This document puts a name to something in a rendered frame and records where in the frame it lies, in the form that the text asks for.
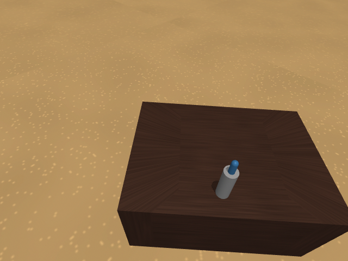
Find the bottle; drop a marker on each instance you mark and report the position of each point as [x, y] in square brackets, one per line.
[227, 180]

